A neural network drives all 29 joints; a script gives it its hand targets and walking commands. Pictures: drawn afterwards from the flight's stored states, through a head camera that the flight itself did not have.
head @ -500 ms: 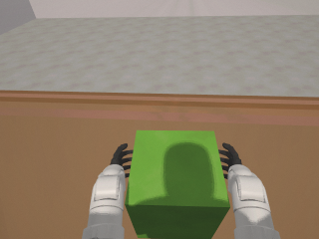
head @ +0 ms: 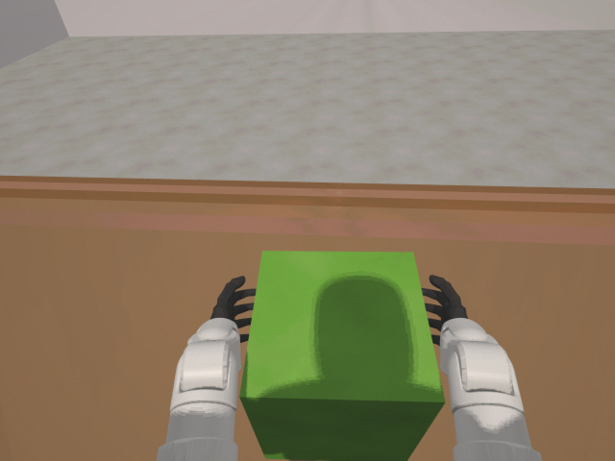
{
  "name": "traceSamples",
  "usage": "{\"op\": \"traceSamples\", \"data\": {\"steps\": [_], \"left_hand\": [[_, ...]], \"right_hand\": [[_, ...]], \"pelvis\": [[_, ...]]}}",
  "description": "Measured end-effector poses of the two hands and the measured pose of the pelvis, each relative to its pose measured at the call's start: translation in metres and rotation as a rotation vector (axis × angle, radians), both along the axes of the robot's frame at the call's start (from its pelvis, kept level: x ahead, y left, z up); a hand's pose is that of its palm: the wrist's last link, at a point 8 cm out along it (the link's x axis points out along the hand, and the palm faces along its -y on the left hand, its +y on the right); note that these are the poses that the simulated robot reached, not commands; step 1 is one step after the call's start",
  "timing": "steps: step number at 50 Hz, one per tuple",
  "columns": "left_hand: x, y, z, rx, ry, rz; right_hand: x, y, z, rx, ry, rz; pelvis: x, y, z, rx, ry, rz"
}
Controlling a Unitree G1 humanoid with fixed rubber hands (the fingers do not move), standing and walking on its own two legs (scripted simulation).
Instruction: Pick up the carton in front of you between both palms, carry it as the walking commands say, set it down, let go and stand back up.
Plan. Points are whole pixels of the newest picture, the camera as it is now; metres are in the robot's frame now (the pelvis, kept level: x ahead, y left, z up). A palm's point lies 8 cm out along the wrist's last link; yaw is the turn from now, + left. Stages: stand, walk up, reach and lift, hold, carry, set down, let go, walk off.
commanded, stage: carry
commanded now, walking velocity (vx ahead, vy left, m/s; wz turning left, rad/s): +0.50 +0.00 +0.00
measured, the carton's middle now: (336, 360) +0.29 +0.00 -0.02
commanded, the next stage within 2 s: none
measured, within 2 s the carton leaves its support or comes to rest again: neither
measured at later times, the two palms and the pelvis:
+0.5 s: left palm (235, 241) +0.44 +0.16 +0.07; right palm (421, 235) +0.45 -0.14 +0.07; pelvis +0.18 +0.00 +0.00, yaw +2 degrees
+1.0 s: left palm (242, 139) +0.76 +0.20 +0.09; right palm (378, 139) +0.74 -0.10 +0.10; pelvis +0.48 +0.06 +0.01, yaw -2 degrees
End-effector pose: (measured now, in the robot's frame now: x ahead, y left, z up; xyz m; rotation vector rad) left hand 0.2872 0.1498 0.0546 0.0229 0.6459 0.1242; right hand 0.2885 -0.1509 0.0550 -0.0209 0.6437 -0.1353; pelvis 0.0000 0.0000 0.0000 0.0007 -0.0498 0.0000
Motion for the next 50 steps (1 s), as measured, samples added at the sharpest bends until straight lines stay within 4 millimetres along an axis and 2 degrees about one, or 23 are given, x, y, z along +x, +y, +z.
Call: {"op": "traceSamples", "data": {"steps": [7, 14, 18, 22, 26, 30, 36, 40, 44, 50], "left_hand": [[0.025, 0.002, 0.012, -0.022, -0.048, 0.025], [0.069, 0.015, 0.015, -0.020, -0.004, 0.033], [0.102, 0.009, 0.015, -0.048, 0.042, 0.033], [0.133, 0.003, 0.014, -0.057, 0.056, 0.043], [0.165, 0.014, 0.021, -0.060, 0.080, 0.089], [0.211, 0.031, 0.028, -0.066, 0.055, 0.122], [0.302, 0.049, 0.015, -0.084, 0.014, 0.081], [0.352, 0.048, 0.011, -0.077, 0.092, 0.024], [0.400, 0.044, 0.020, -0.065, 0.114, -0.025], [0.474, 0.048, 0.036, -0.071, 0.054, -0.019]], "right_hand": [[0.028, 0.002, 0.012, 0.020, -0.048, -0.006], [0.074, 0.016, 0.016, 0.036, -0.005, -0.014], [0.095, 0.009, 0.010, 0.060, 0.042, -0.056], [0.130, 0.003, 0.011, 0.067, 0.056, -0.058], [0.178, 0.015, 0.023, 0.065, 0.082, -0.017], [0.232, 0.032, 0.028, 0.066, 0.058, 0.013], [0.308, 0.050, 0.017, 0.053, 0.013, -0.026], [0.339, 0.048, 0.011, 0.055, 0.088, -0.087], [0.374, 0.046, 0.020, 0.055, 0.108, -0.131], [0.454, 0.050, 0.041, 0.048, 0.048, -0.119]], "pelvis": [[0.029, 0.001, -0.010, -0.007, 0.077, 0.014], [0.081, 0.012, -0.018, 0.008, 0.129, -0.009], [0.115, 0.010, -0.015, -0.021, 0.145, -0.018], [0.154, 0.004, -0.014, -0.024, 0.146, 0.040], [0.195, 0.005, -0.003, 0.010, 0.158, 0.039], [0.240, 0.015, -0.003, 0.024, 0.155, 0.025], [0.322, 0.044, -0.028, 0.029, 0.104, -0.016], [0.364, 0.058, -0.015, 0.016, 0.108, -0.042], [0.408, 0.066, 0.001, -0.010, 0.120, -0.045], [0.483, 0.065, 0.008, -0.035, 0.125, -0.028]]}}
